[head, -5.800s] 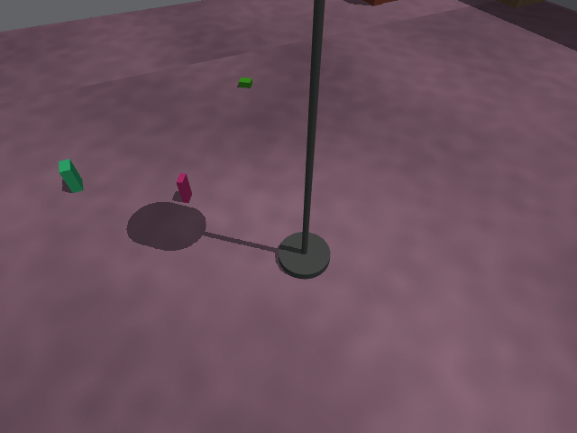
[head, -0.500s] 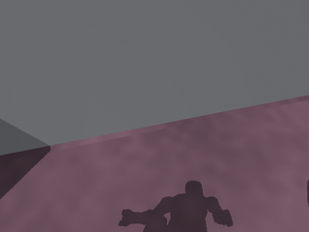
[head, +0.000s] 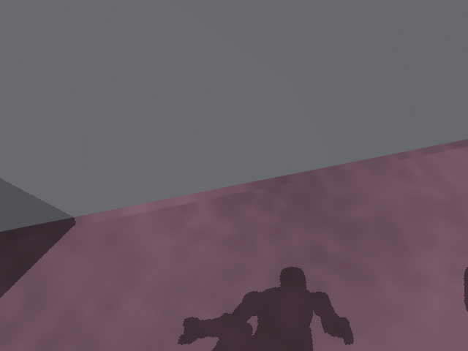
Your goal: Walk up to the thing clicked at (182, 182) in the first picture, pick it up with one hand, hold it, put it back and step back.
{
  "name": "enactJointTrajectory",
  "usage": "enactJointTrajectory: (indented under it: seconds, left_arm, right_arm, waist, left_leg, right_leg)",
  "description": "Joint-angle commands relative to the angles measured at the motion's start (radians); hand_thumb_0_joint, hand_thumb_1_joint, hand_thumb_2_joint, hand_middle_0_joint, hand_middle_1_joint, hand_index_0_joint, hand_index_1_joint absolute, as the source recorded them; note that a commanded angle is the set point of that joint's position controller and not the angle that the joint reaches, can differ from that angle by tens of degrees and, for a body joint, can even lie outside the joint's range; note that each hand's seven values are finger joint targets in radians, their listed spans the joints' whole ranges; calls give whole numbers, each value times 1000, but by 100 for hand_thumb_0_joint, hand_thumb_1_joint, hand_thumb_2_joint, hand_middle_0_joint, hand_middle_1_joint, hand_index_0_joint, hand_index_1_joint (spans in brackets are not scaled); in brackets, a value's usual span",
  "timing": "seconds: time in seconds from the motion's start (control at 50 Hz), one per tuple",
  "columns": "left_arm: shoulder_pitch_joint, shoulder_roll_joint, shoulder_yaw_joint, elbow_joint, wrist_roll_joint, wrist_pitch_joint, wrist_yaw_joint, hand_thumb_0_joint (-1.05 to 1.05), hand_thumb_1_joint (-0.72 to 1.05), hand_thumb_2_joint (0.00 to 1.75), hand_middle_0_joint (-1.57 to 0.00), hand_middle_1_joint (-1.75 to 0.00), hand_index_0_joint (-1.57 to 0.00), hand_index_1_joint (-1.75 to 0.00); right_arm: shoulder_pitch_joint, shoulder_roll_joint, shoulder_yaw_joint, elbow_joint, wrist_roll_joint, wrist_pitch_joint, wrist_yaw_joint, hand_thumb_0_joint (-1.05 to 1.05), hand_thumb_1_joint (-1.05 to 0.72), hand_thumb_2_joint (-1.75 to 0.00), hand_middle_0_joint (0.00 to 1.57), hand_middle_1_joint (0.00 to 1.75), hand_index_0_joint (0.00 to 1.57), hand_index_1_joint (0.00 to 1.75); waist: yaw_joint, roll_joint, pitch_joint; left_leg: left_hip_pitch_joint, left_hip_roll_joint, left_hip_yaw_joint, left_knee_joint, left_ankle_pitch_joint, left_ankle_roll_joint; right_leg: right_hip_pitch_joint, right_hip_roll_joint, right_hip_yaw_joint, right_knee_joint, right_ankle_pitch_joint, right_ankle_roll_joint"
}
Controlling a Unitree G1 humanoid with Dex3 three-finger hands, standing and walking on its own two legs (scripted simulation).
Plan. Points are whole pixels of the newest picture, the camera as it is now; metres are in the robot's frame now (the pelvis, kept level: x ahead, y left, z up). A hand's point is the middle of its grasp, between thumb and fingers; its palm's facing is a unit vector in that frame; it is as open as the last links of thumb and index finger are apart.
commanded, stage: stand
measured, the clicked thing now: out of the picture +0.35 -1.27 -0.71
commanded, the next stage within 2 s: walk up in 0.80 s
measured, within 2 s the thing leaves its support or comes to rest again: neither
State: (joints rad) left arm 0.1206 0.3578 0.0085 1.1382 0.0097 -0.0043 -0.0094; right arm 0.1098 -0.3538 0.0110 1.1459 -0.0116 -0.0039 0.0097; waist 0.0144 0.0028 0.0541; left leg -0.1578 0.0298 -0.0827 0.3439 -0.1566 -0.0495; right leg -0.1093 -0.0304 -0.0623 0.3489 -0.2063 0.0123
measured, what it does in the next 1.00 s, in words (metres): stands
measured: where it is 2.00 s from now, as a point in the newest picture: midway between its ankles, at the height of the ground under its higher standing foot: outside the picture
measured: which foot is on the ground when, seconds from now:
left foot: down 0.00-1.00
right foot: down 0.00-1.00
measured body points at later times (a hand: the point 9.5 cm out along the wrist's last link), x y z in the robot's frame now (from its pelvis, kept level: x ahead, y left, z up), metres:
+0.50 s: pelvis +0.01 +0.00 +0.00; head +0.02 +0.01 +0.45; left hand +0.08 +0.31 -0.13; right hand +0.09 -0.30 -0.13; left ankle +0.02 +0.15 -0.75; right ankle -0.01 -0.12 -0.75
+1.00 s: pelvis +0.00 +0.04 -0.01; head +0.04 +0.04 +0.44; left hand +0.09 +0.34 -0.14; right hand +0.08 -0.29 -0.12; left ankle +0.02 +0.15 -0.73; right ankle -0.01 -0.12 -0.75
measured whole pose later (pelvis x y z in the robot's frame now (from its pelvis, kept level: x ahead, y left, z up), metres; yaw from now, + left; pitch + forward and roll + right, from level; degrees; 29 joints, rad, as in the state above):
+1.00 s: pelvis +0.00 +0.04 -0.01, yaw -11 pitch -1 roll +0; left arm 0.24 0.37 0.04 0.97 0.04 0.02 -0.01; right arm 0.05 -0.39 -0.07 0.98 -0.02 0.02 0.04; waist 0.05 -0.02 0.10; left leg -0.28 -0.03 -0.02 0.63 -0.46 0.01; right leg -0.25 -0.02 0.14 0.48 -0.23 0.04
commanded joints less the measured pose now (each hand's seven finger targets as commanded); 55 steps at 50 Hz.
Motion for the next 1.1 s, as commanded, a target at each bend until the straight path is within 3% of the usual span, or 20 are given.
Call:
enactJointTrajectory:
  seconds: [0.0,0.4,0.5,0.76,0.78,0.8,0.82,0.84,0.86,0.88,0.9,0.92,0.94,0.96,0.98,1.0,1.02,1.04,1.06,1.08]
  left_arm:
    - [-40,219,43,-56,-6,-20,12,0,90,90,-20,-30,-20,-30]
    - [-41,221,47,-63,-3,-20,14,0,90,90,-20,-30,-20,-30]
    - [-37,213,45,-65,-2,-20,13,0,90,90,-20,-30,-20,-30]
    - [-29,213,45,-61,0,-16,14,0,90,90,-20,-30,-20,-30]
    - [21,277,71,-124,2,1,11,0,90,90,-20,-30,-20,-30]
    - [40,294,79,-135,3,1,13,0,90,90,-20,-30,-20,-30]
    - [62,305,88,-149,6,3,17,0,90,90,-20,-30,-20,-30]
    - [43,328,102,-169,8,-1,18,0,90,90,-20,-30,-20,-30]
    - [61,326,108,-199,17,-6,18,0,90,90,-20,-30,-20,-30]
    - [62,316,109,-229,27,-5,15,0,90,90,-20,-30,-20,-30]
    - [56,298,106,-245,33,-1,13,0,90,90,-20,-30,-20,-30]
    - [44,282,101,-265,38,2,12,0,90,90,-20,-30,-20,-30]
    - [27,262,99,-280,36,6,12,0,90,90,-20,-30,-20,-30]
    - [-11,244,95,-307,33,10,11,0,90,90,-20,-30,-20,-30]
    - [-43,253,90,-294,-3,20,15,0,90,90,-20,-30,-20,-30]
    - [-58,182,74,-323,-10,22,17,0,90,90,-20,-30,-20,-30]
    - [-20,149,77,-332,5,30,27,0,90,90,-20,-30,-20,-30]
    - [71,181,77,-322,0,41,31,0,90,90,-20,-30,-20,-30]
    - [109,205,78,-307,1,51,28,0,90,90,-20,-30,-20,-30]
    - [114,223,84,-294,9,54,18,0,90,90,-20,-30,-20,-30]
  right_arm:
    - [-41,-209,-32,-62,5,-19,-19,0,-90,-90,20,30,20,30]
    - [-36,-207,-34,-73,3,-17,-20,0,-90,-90,20,30,20,30]
    - [-41,-211,-34,-76,4,-21,-22,0,-90,-90,20,30,20,30]
    - [-41,-215,-37,-78,4,-20,-22,0,-90,-90,20,30,20,30]
    - [-76,-290,-104,-131,-6,-14,-13,0,-90,-90,20,30,20,30]
    - [-72,-257,-101,-153,-7,-7,-11,0,-90,-90,20,30,20,30]
    - [-77,-238,-100,-168,-5,-2,-7,0,-90,-90,20,30,20,30]
    - [-50,-205,-97,-173,-1,0,-4,0,-90,-90,20,30,20,30]
    - [-51,-197,-98,-192,-4,8,0,0,-90,-90,20,30,20,30]
    - [-47,-185,-97,-213,-5,16,8,0,-90,-90,20,30,20,30]
    - [-49,-192,-104,-222,-3,17,15,0,-90,-90,20,30,20,30]
    - [-42,-191,-113,-225,3,13,18,0,-90,-90,20,30,20,30]
    - [-18,-184,-120,-225,1,10,19,0,-90,-90,20,30,20,30]
    - [40,-192,-128,-223,-3,6,17,0,-90,-90,20,30,20,30]
    - [95,-211,-143,-238,10,-2,5,0,-90,-90,20,30,20,30]
    - [123,-279,-168,-240,-8,-1,-3,0,-90,-90,20,30,20,30]
    - [99,-280,-163,-262,-19,7,-7,0,-90,-90,20,30,20,30]
    - [1,-277,-163,-310,-26,13,-5,0,-90,-90,20,30,20,30]
    - [-60,-285,-165,-339,-17,16,3,0,-90,-90,20,30,20,30]
    - [-95,-279,-166,-350,-19,15,7,0,-90,-90,20,30,20,30]
  waist:
    - [-5,-4,-85]
    - [-8,1,-78]
    - [-3,17,-97]
    - [-4,5,-73]
    - [-14,-24,-51]
    - [-11,-63,-43]
    - [4,-89,-37]
    - [-1,-177,-52]
    - [15,-232,-57]
    - [13,-257,-50]
    - [4,-259,-39]
    - [-9,-269,-43]
    - [-26,-254,-62]
    - [-67,-210,-85]
    - [-88,-81,-97]
    - [-110,190,-96]
    - [-93,226,-103]
    - [-46,208,-114]
    - [-29,206,-91]
    - [-16,209,-43]
  left_leg:
    - [15,80,-46,-35,155,56]
    - [16,83,-43,-40,149,53]
    - [18,87,-42,-34,205,58]
    - [28,86,-45,-44,160,58]
    - [77,24,99,142,83,70]
    - [31,2,113,201,34,61]
    - [-17,-26,112,237,-37,56]
    - [-126,-60,112,317,-199,44]
    - [-203,-73,87,416,-399,45]
    - [-220,-50,49,420,-445,46]
    - [-195,-43,31,417,-448,50]
    - [-157,-34,8,371,-407,57]
    - [-110,-35,17,302,-320,57]
    - [4,-23,13,171,-205,69]
    - [112,22,-26,-15,-124,83]
    - [236,200,-238,-68,48,114]
    - [184,336,-302,-67,208,155]
    - [97,381,-277,-85,121,230]
    - [-32,407,-278,-142,-81,292]
    - [-73,379,-258,-168,-174,284]
  right_leg:
    - [24,-113,92,-70,95,-27]
    - [32,-111,86,-76,92,-25]
    - [56,-112,81,-65,157,-23]
    - [27,-108,79,-70,98,-24]
    - [-104,-120,218,-15,288,-64]
    - [-117,-157,265,5,347,-99]
    - [-106,-186,314,4,338,-136]
    - [-37,-237,387,-1,381,-191]
    - [-16,-295,477,-33,384,-249]
    - [-35,-296,499,-39,330,-268]
    - [-84,-273,499,-32,300,-264]
    - [-103,-236,489,2,350,-235]
    - [-113,-188,454,38,357,-190]
    - [-186,-130,410,90,302,-136]
    - [-275,-58,289,201,187,-94]
    - [-469,94,198,404,-125,-47]
    - [-466,107,202,501,-336,-27]
    - [-412,57,199,584,-349,-20]
    - [-354,30,172,671,-338,-18]
    - [-343,20,173,711,-299,-16]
